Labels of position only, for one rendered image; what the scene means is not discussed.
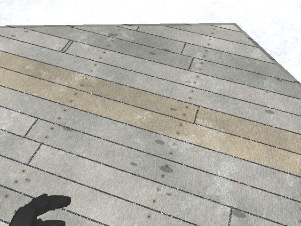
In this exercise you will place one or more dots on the left robot hand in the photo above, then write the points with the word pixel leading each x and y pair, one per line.
pixel 27 215

